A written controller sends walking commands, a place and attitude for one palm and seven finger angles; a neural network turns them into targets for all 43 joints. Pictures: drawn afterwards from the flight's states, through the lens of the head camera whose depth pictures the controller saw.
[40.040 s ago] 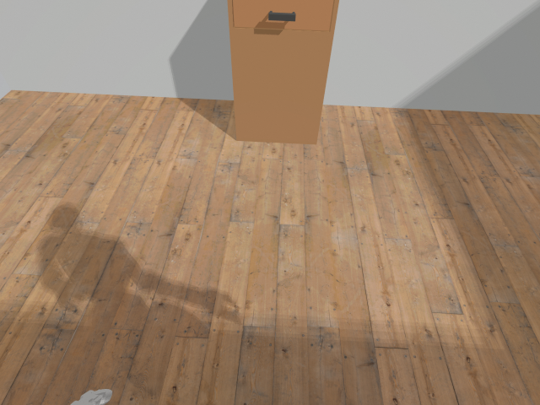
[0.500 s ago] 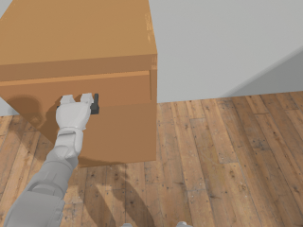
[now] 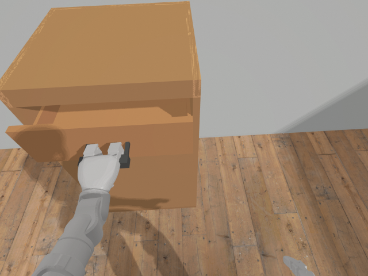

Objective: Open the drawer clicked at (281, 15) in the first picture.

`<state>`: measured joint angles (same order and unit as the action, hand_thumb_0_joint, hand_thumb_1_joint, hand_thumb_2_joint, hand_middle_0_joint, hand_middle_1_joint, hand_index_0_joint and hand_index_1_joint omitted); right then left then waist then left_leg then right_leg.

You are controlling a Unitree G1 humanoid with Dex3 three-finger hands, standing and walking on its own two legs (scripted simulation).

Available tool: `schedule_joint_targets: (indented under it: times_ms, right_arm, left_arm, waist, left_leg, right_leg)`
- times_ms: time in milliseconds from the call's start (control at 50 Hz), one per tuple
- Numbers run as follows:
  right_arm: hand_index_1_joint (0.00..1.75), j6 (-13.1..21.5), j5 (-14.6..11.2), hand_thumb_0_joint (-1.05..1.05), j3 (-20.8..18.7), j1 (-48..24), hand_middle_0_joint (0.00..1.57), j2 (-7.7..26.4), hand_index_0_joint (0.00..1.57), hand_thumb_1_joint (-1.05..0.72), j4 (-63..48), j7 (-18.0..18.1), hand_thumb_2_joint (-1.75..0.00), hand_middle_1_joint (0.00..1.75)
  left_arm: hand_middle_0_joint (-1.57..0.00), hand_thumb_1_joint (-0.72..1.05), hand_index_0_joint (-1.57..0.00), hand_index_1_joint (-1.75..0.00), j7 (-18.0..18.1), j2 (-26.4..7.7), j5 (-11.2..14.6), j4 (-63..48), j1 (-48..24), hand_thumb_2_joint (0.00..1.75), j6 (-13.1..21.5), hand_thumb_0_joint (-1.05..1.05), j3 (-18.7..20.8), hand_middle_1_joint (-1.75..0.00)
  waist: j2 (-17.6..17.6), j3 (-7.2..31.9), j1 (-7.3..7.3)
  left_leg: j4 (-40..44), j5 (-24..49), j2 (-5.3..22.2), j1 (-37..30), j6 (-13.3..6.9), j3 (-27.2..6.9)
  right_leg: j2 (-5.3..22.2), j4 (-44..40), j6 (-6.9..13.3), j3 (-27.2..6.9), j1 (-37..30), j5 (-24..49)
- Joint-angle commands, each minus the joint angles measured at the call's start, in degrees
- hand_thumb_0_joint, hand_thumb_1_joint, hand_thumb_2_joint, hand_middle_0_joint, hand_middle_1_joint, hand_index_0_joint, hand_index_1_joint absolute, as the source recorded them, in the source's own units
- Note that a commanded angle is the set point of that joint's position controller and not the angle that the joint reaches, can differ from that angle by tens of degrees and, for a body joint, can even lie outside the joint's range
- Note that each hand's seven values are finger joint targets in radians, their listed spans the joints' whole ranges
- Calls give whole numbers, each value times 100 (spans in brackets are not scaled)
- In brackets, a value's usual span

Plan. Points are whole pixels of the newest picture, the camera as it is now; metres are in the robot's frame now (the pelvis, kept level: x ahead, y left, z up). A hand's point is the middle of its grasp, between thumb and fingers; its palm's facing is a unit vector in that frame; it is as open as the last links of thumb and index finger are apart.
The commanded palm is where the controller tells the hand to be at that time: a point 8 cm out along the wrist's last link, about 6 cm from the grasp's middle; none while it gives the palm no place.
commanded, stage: pull the drawer open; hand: left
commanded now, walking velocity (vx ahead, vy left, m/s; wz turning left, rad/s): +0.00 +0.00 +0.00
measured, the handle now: (106, 154) +0.40 +0.23 +0.00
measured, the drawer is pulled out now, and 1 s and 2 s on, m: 0.08 0.19 0.30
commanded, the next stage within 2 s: none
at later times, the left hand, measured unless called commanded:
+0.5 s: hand (104, 204) +0.28 +0.21 -0.02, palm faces -0.01 -0.06 -1.00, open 6.1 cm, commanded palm +0.25 +0.20 +0.03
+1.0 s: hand (101, 226) +0.23 +0.20 -0.02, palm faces -0.02 -0.08 -1.00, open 6.1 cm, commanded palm +0.19 +0.20 +0.03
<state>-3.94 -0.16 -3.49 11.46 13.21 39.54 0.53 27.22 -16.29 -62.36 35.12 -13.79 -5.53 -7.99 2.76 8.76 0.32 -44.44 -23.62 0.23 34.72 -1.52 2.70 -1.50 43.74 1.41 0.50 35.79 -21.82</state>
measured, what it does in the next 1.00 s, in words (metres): stands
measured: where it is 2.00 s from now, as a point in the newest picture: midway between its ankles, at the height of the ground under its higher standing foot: outside the picture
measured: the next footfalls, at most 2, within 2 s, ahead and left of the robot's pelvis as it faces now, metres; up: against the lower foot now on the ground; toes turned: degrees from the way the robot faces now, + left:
none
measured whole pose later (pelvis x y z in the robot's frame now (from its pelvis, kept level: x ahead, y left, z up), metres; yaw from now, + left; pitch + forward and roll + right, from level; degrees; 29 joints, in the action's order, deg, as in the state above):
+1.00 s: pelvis -0.01 -0.02 +0.00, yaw +0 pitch +10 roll +1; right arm -3.1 0.8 -1.8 7.2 13.1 36.8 0.5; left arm 26.7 -16.0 -62.5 11.8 12.2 -5.7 -8.3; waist 2.2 7.2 2.7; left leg -43.9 -23.6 0.6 29.9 -0.1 3.1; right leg -2.0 45.5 2.8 0.1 32.3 -22.8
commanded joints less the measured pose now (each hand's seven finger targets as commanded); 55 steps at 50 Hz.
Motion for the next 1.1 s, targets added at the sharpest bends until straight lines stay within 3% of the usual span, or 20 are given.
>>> schedule_joint_targets:
  times_ms: [0,320,360,380,400,420,440,540,560,580,620,640,660,680,740,800,840,900,940,1080]
  right_arm:
    - [30,196,8,0,-211,-157,20,718,20,-90,-694,71,-90,30]
    - [30,222,34,0,-147,-561,20,619,20,-90,-957,20,-90,30]
    - [30,244,57,0,-117,-611,20,634,20,-90,-994,19,-90,30]
    - [30,226,39,0,-129,-617,20,640,20,-90,-964,37,-90,30]
    - [30,252,64,0,-91,-683,20,621,20,-90,-1010,31,-90,30]
    - [30,238,50,0,-114,-655,20,628,20,-90,-940,37,-90,30]
    - [30,236,58,0,-111,-693,20,648,20,-90,-981,41,-90,30]
    - [30,272,59,0,-83,-758,20,637,20,-90,-952,83,-90,30]
    - [30,307,73,0,-54,-811,20,605,20,-90,-994,80,-90,30]
    - [30,295,57,0,-85,-764,20,621,20,-90,-933,99,-90,30]
    - [30,313,69,0,-72,-805,20,603,20,-90,-978,99,-90,30]
    - [30,305,64,0,-71,-863,20,610,20,-90,-1014,97,-90,30]
    - [30,329,81,0,-38,-871,20,578,20,-90,-1056,82,-90,30]
    - [30,312,49,0,-64,-860,20,586,20,-90,-1017,91,-90,30]
    - [30,326,64,0,-44,-936,20,601,20,-90,-1078,83,-90,30]
    - [30,350,71,0,-5,-1002,20,570,20,-90,-1126,64,-90,30]
    - [30,349,63,0,-27,-1032,20,588,20,-90,-1153,62,-90,30]
    - [30,380,96,0,-10,-1045,20,545,20,-90,-1179,39,-90,30]
    - [30,362,82,0,-18,-1066,20,565,20,-90,-1163,45,-90,30]
    - [30,389,99,0,3,-1156,20,512,20,-90,-1183,15,-90,30]
  left_arm:
    - [-40,90,-40,-135,159,-554,2,-1142,-1086,90,-60,0,161,-135]
    - [-40,90,-40,-135,101,-311,1,-2073,269,90,-99,0,-4,-135]
    - [-40,90,-40,-135,102,-318,23,-2227,397,90,-90,0,-2,-135]
    - [-40,90,-40,-135,110,-526,21,-2205,492,90,-93,0,210,-135]
    - [-40,90,-40,-135,110,-301,2,-2292,526,90,-104,0,-30,-135]
    - [-40,90,-40,-135,119,-465,-5,-2241,456,90,-106,0,133,-135]
    - [-40,90,-40,-135,104,-421,14,-2393,504,90,-95,0,90,-135]
    - [-40,90,-40,-135,120,-554,-19,-2361,586,90,-110,0,220,-135]
    - [-40,90,-40,-135,116,-359,-27,-2432,651,90,-109,0,-7,-135]
    - [-40,90,-40,-135,123,-636,-3,-2412,620,90,-93,0,278,-135]
    - [-40,90,-40,-135,115,-595,-2,-2477,925,90,-87,0,266,-135]
    - [-40,90,-40,-135,109,-646,7,-2566,1145,90,-83,0,345,-135]
    - [-40,90,-40,-135,90,-381,24,-2644,1289,90,-88,0,62,-135]
    - [-40,90,-40,-135,82,-599,75,-2576,1342,90,-83,0,296,-135]
    - [-40,90,-40,-135,62,-617,97,-2798,1605,90,-65,0,340,-135]
    - [-40,90,-40,-135,73,-538,83,-2891,1914,90,-55,0,265,-135]
    - [-40,90,-40,-135,79,-705,111,-3056,2107,90,-37,0,468,-135]
    - [-40,90,-40,-135,129,-554,54,-3244,2349,90,-21,0,323,-135]
    - [-40,90,-40,-135,136,-706,83,-3278,2492,90,-21,0,501,-135]
    - [-40,90,-40,-135,234,-665,74,-3629,3031,90,4,0,490,-135]
  waist:
    - [-239,1551,-19]
    - [-309,1321,139]
    - [-384,1295,150]
    - [-398,1284,171]
    - [-370,1218,156]
    - [-501,1157,109]
    - [-333,1164,150]
    - [-433,1053,173]
    - [-329,1011,172]
    - [-469,1077,174]
    - [-507,1174,228]
    - [-328,1229,311]
    - [-361,1199,275]
    - [-438,1096,273]
    - [-433,1114,321]
    - [-487,843,314]
    - [-416,893,363]
    - [-399,909,365]
    - [-499,905,372]
    - [-469,796,390]
  left_leg:
    - [382,2551,-117,-1231,46,-178]
    - [426,2433,-133,-1304,68,-212]
    - [430,2346,-139,-1251,51,-198]
    - [430,2297,-164,-1204,60,-207]
    - [436,2191,-173,-1183,49,-184]
    - [433,2145,-167,-1180,54,-207]
    - [464,2147,-178,-1176,64,-186]
    - [500,1765,-207,-1074,57,-185]
    - [483,1700,-213,-1091,41,-150]
    - [482,1668,-215,-1064,44,-164]
    - [453,1729,-240,-1049,40,-144]
    - [475,1866,-243,-1107,62,-141]
    - [449,1875,-239,-1111,45,-122]
    - [459,1832,-238,-1065,52,-137]
    - [469,1818,-262,-1005,60,-123]
    - [463,1663,-263,-918,49,-123]
    - [479,1709,-265,-950,61,-129]
    - [418,1713,-265,-991,51,-103]
    - [423,1706,-269,-985,68,-123]
    - [362,1560,-276,-948,70,-133]
  right_leg:
    - [-146,-415,122,53,-843,2267]
    - [-133,-417,152,27,-965,2183]
    - [-120,-431,136,22,-1002,2198]
    - [-131,-408,157,-22,-1057,2252]
    - [-104,-444,134,-11,-1015,2212]
    - [-123,-446,146,-39,-999,2207]
    - [-106,-456,156,-29,-1055,2211]
    - [-106,-505,155,-73,-1030,1888]
    - [-82,-526,131,-80,-966,1848]
    - [-93,-504,141,-98,-1042,1865]
    - [-82,-484,136,-150,-1156,2042]
    - [-86,-482,162,-170,-1233,2182]
    - [-65,-471,131,-138,-1203,2208]
    - [-80,-479,143,-155,-1207,2215]
    - [-51,-487,138,-222,-1342,2401]
    - [-62,-506,118,-219,-1183,2177]
    - [-62,-505,149,-255,-1274,2251]
    - [-55,-465,126,-250,-1197,2261]
    - [-65,-475,142,-288,-1257,2318]
    - [-59,-430,136,-332,-1159,2250]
